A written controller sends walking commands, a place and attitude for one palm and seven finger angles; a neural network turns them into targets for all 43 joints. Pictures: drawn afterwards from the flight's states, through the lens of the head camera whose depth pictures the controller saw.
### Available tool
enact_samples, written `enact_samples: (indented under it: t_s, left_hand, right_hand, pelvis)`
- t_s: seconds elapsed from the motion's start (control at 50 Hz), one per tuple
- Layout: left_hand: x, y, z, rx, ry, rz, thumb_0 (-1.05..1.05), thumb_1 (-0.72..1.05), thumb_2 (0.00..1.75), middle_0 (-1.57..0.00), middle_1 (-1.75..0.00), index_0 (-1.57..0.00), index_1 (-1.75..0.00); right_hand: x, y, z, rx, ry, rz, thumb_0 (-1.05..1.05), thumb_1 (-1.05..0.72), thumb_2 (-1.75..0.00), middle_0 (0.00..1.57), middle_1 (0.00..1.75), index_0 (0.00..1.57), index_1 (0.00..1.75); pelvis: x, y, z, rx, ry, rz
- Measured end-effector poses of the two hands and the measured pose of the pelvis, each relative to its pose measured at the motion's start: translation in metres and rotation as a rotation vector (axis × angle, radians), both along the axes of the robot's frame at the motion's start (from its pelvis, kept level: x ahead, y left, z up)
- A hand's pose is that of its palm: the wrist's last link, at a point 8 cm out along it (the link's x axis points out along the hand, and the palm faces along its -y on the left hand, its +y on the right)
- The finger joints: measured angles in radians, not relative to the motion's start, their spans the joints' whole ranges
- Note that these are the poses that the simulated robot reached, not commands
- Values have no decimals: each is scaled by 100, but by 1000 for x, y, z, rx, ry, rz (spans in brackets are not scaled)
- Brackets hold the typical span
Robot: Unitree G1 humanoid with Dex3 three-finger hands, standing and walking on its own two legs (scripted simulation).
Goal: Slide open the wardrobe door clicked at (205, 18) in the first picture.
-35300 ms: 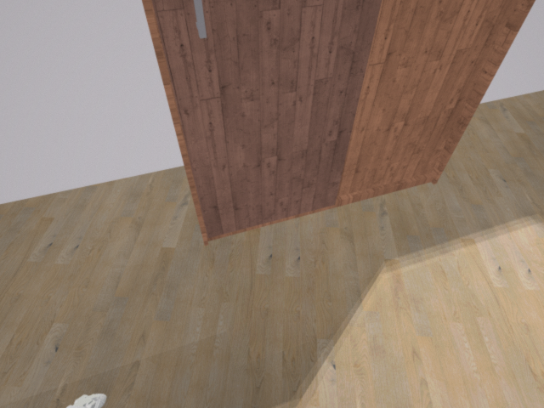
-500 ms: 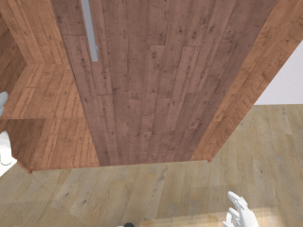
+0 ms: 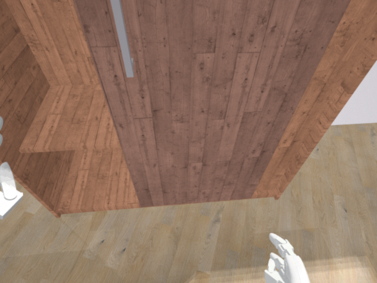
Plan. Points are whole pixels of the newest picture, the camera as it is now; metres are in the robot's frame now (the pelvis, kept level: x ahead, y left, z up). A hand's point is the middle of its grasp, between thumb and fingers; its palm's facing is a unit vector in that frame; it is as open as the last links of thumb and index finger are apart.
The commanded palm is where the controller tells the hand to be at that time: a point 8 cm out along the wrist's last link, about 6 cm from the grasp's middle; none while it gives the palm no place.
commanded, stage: let the arm hang, fingers relaxed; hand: left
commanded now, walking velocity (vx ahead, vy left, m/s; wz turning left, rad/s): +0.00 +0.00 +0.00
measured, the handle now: (123, 34) +0.57 +0.19 +0.24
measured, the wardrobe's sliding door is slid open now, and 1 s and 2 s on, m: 0.44 0.44 0.44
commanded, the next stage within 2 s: look to check the result in 1.20 s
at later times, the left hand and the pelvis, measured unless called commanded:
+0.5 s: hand out of the picture -0.04 +0.19 -0.18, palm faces +0.05 -0.99 -0.16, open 7.2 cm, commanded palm none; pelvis -0.04 +0.00 +0.00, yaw +4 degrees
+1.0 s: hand out of the picture +0.03 +0.24 -0.16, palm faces +0.06 -0.95 -0.29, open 7.4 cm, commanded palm none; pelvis -0.03 +0.01 +0.01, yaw +3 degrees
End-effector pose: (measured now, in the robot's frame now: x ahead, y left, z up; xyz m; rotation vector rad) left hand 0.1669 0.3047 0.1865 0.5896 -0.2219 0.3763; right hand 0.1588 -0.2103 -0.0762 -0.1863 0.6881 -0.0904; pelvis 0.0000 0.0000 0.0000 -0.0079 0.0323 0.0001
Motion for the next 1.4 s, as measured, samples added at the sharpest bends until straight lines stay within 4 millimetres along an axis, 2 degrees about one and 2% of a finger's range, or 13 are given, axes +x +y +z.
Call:
enact_samples:
  t_s: [0.12, 0.18, 0.24, 0.32, 0.4, 0.54, 0.66, 0.74, 0.84, 1.0, 1.1, 1.22, 1.4]
  left_hand:
    - [-12, 3, -30, -77, 94, 38, 1, 89, 90, -21, -30, -21, -30]
    - [-8, 11, -104, -162, 379, 56, 0, 89, 90, -21, -30, -20, -30]
    - [-26, 6, -196, -298, 747, 112, 0, 90, 90, -21, -30, -20, -30]
    - [-86, -27, -288, -461, 1144, 144, 1, 90, 90, -20, -30, -20, -30]
    - [-150, -67, -333, -610, 1401, 154, 1, 90, 90, -21, -30, -20, -30]
    - [-227, -64, -338, -699, 1563, 311, 1, 94, 90, -21, -30, -20, -30]
    - [-247, -44, -326, -668, 1593, 399, 1, 92, 90, -21, -30, -20, -30]
    - [-236, -32, -319, -633, 1559, 415, 1, 91, 90, -21, -30, -20, -30]
    - [-205, -22, -314, -598, 1484, 392, 1, 91, 90, -20, -30, -20, -30]
    - [-147, -22, -307, -567, 1369, 309, 0, 90, 90, -20, -30, -20, -30]
    - [-122, -27, -304, -558, 1332, 267, 0, 90, 90, -21, -30, -20, -30]
    - [-109, -28, -302, -546, 1328, 252, 0, 90, 90, -21, -30, -20, -30]
    - [-110, -21, -300, -527, 1359, 286, 0, 90, 90, -21, -30, -20, -30]
  right_hand:
    - [-3, -14, -3, -35, 18, 3, 1, -90, -90, 21, 30, 20, 30]
    - [-7, -29, -21, -54, 108, 41, 1, -90, -90, 21, 30, 20, 30]
    - [-20, -44, -35, -82, 197, 30, 1, -90, -90, 21, 30, 20, 30]
    - [-53, -57, -39, -121, 309, -15, 1, -90, -90, 20, 30, 20, 30]
    - [-100, -60, -41, -156, 466, -47, 1, -90, -90, 20, 30, 20, 30]
    - [-166, -45, -49, -136, 710, -62, 1, -90, -90, 20, 30, 20, 30]
    - [-184, -24, -60, -69, 762, -66, 1, -90, -90, 20, 30, 20, 30]
    - [-177, -15, -65, -35, 743, -60, 1, -90, -90, 20, 30, 20, 30]
    - [-157, -12, -67, -20, 691, -51, 1, -90, -90, 20, 30, 20, 30]
    - [-118, -27, -60, -49, 596, -49, 1, -90, -90, 20, 30, 20, 30]
    - [-100, -40, -52, -77, 556, -54, 0, -90, -90, 20, 30, 20, 30]
    - [-87, -55, -45, -107, 541, -61, 0, -90, -90, 20, 30, 20, 30]
    - [-82, -67, -42, -131, 563, -64, 1, -90, -90, 20, 30, 20, 30]
  pelvis:
    - [-6, 3, 0, -1, 1, 17]
    - [-14, 7, -6, 3, 10, 42]
    - [-22, 9, -11, 10, 5, 49]
    - [-29, 7, -11, 16, -16, 55]
    - [-34, 6, -8, 8, -32, 56]
    - [-38, 5, 0, -9, -25, 70]
    - [-38, 8, 2, -9, -27, 70]
    - [-37, 10, 3, -4, -30, 68]
    - [-34, 11, 4, 2, -32, 64]
    - [-27, 10, 6, 10, -37, 56]
    - [-22, 8, 8, 12, -39, 51]
    - [-16, 6, 10, 13, -38, 47]
    - [-6, 1, 11, 12, -38, 45]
